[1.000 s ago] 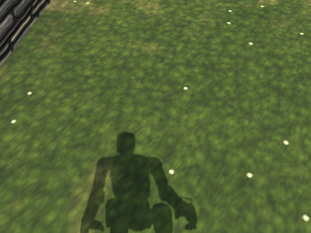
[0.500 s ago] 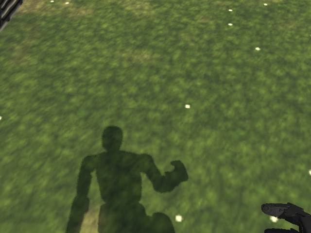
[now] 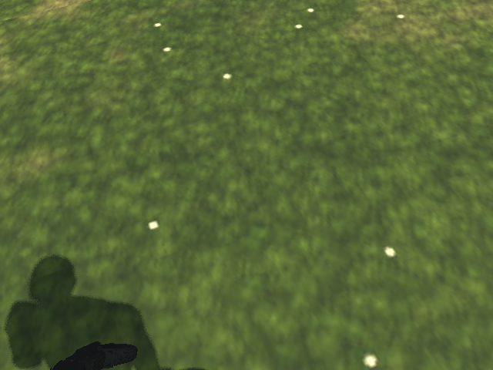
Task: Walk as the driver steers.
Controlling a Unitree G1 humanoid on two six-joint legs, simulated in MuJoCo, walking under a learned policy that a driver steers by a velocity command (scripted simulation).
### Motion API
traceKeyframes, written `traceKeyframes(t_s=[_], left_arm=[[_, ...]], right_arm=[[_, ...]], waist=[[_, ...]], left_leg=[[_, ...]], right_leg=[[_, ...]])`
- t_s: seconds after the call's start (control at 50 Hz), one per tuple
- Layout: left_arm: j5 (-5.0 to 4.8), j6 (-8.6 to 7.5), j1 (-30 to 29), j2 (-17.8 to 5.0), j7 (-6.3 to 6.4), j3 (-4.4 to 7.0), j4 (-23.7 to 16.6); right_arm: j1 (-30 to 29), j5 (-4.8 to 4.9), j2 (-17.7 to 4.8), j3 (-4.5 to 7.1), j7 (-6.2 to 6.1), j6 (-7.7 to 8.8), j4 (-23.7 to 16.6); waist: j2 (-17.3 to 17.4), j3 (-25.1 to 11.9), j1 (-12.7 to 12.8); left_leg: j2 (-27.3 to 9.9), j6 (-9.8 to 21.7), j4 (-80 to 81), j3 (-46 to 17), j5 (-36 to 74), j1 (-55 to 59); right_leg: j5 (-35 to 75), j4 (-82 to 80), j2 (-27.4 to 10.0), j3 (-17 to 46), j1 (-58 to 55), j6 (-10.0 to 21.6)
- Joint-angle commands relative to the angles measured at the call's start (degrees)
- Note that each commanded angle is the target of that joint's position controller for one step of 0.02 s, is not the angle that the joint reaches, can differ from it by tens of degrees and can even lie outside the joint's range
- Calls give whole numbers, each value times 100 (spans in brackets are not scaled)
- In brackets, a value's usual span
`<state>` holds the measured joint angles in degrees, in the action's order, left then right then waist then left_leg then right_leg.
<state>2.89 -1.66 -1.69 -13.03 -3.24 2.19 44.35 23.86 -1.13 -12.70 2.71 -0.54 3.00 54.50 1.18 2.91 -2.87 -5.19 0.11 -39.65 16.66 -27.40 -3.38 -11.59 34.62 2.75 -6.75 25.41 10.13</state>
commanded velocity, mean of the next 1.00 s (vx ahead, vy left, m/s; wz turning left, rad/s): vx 0.50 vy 0.00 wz -0.13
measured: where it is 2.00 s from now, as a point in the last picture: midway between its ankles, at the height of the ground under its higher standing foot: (236, 190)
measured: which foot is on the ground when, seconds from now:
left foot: down 0.00-0.00, up 0.02-0.50, down 0.52-1.00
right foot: down 0.00-0.52, up 0.54-1.00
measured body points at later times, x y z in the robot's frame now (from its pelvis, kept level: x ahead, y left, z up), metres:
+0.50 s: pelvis +0.27 +0.01 +0.01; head +0.30 +0.00 +0.46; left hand +0.29 +0.29 -0.12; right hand +0.42 -0.26 -0.09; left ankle +0.42 +0.08 -0.71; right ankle +0.08 -0.05 -0.72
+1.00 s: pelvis +0.52 -0.04 +0.02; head +0.56 -0.05 +0.47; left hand +0.78 +0.14 -0.07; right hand +0.44 -0.30 -0.12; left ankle +0.42 +0.08 -0.72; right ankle +0.64 -0.17 -0.71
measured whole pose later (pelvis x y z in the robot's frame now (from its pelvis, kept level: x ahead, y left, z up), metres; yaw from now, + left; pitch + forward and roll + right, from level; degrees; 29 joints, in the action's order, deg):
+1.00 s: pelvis +0.52 -0.04 +0.02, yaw -4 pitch +2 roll +1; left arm 1.4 -3.9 0.3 -13.0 -1.4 0.0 42.1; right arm 27.3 -0.7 -13.9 3.4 0.3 3.0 51.9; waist -1.1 1.8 -5.9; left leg 5.1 3.0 -19.8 -7.5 -20.1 -0.9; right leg -6.5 30.2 -0.7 1.0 27.8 -0.7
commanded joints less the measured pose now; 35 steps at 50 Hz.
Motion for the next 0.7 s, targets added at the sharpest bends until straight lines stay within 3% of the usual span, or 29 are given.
traceKeyframes(t_s=[0.02, 0.04, 0.06, 0.08, 0.1, 0.12, 0.18, 0.26, 0.4, 0.46, 0.48, 0.5, 0.52, 0.54, 0.56, 0.58, 0.6, 0.64, 0.7], left_arm=[[-134, 72, 2404, -1658, 194, 495, 194], [-176, 135, 2286, -1479, 255, 466, 306], [-235, 129, 1955, -1235, 285, 406, 326], [-246, 88, 1612, -1032, 285, 356, 291], [-281, 28, 1397, -912, 310, 319, 250], [-266, -49, 1322, -860, 304, 297, 200], [-309, -162, 1632, -1039, 278, 353, 270], [-299, -176, 2213, -1046, 265, 377, 389], [-226, -268, 2923, -956, 350, 295, 622], [-188, -305, 2696, -1101, 409, 295, 617], [-173, -316, 2614, -1181, 405, 313, 625], [-180, -328, 2520, -1187, 372, 305, 634], [-221, -357, 2562, -933, 343, 223, 515], [-449, -347, 3365, -413, 317, 135, 471], [-240, -325, 3205, -822, 344, 185, 568], [-181, -308, 2700, -865, 313, 205, 468], [-152, -328, 2319, -777, 273, 160, 363], [-56, -249, 2187, -660, 208, 129, 280], [-2, -171, 2086, -515, 161, 73, 227]], right_arm=[[-257, -14, -753, 153, 119, 41, -983], [-888, -69, -881, 173, 128, 76, -1107], [-902, 6, -797, 141, 148, 134, -1118], [-716, 2, -744, 144, 137, 121, -993], [-550, -99, -726, 148, 116, 30, -934], [-400, -176, -672, 138, 131, -71, -875], [-711, -158, -589, 145, 173, -189, -1026], [-1673, -124, -591, 134, 174, -191, -1344], [-2610, -85, -564, 23, 252, -64, -1673], [-2116, -57, -739, 68, 223, 10, -1594], [-1617, -45, -855, 125, 174, 38, -1438], [-802, -45, -949, 184, 105, 89, -1187], [69, -167, -1274, 265, 13, 139, -1060], [460, -263, -1954, 438, 24, 116, -978], [50, -71, -1512, 362, 100, 47, -954], [-507, -6, -1124, 268, 131, 40, -1048], [-780, -10, -858, 191, 165, 65, -1041], [-795, 20, -665, 103, 163, 121, -899], [-402, 100, -778, 128, 173, 214, -676]], waist=[[-1201, -1882, 945], [-431, -924, 956], [-313, -377, 702], [-92, -74, 371], [-140, -20, 149], [-207, -161, 55], [-192, -309, 53], [-379, -61, 410], [-508, 84, 804], [-612, 48, 473], [-607, -180, 248], [-399, -618, -164], [8, -1319, -494], [1450, -2010, -204], [840, -1591, -38], [332, -676, 118], [3, -348, 170], [305, -167, 371], [365, -278, 421]], left_leg=[[593, -78, -4228, -1165, -543, -3947], [143, -4, -4058, -1682, -9, -4649], [-41, 2, -3523, -1691, 456, -4380], [-189, -15, -2957, -1718, 634, -3845], [-245, -83, -2656, -1735, 667, -3372], [-230, -126, -2520, -1718, 765, -3028], [-111, -254, -2026, -1630, 1266, -3014], [-72, -353, -1084, -1664, 2089, -3572], [201, -36, 315, -1547, 2588, -3427], [437, 247, 847, -1504, 2091, -2400], [642, 343, 968, -1411, 1823, -1721], [705, 473, 1318, -1359, 1987, -705], [-266, 731, 1415, -2389, 1362, 655], [-1805, 1530, 1938, -5217, 879, 2069], [-1791, 1523, 2484, -6030, 410, 1516], [-1569, 1460, 2511, -5098, 400, 673], [-1257, 1359, 2628, -4419, 978, 135], [-735, 1165, 2780, -3559, 2148, -362], [-525, 1309, 2849, -3167, 3347, -372]], right_leg=[[-651, -1849, -2438, 5238, -4464, 1530], [-391, -1851, -2226, 4195, -4055, 1279], [195, -1940, -1983, 3511, -3168, 1041], [887, -2041, -1621, 2936, -2418, 791], [1481, -2097, -1345, 2527, -1934, 670], [1875, -2119, -1181, 2297, -1733, 641], [2044, -2210, -945, 2119, -1641, 621], [1591, -2353, -920, 2283, -1931, 483], [2528, -2090, -1150, 2262, -2815, 278], [3390, -1741, -1255, 2211, -2804, 16], [4238, -1198, -1170, 2099, -2782, -73], [4450, -154, -891, 1825, -2607, -185], [3094, 1357, -591, 1624, -1743, -273], [-698, 3411, 495, 1112, 68, -545], [-1553, 3937, 322, 1499, 676, -440], [-1114, 3950, 10, 1462, 852, -439], [-750, 3632, -228, 1357, 799, -459], [-536, 3093, -525, 1116, 541, -571], [-428, 2684, -579, 875, 538, -812]])
Keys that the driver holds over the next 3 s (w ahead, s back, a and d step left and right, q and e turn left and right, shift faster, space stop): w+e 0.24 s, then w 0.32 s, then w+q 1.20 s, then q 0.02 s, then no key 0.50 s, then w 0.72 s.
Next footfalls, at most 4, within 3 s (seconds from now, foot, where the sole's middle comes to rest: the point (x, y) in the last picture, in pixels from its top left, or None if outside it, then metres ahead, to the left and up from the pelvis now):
0.52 left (233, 369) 0.46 0.07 -0.75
1.02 right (313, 283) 0.68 -0.17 -0.75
1.56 left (224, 219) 0.92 0.08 -0.75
2.06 right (228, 151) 1.21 0.06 -0.75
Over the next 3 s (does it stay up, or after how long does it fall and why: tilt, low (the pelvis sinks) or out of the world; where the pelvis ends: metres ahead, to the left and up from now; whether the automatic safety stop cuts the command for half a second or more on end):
stays up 1.27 0.13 0.02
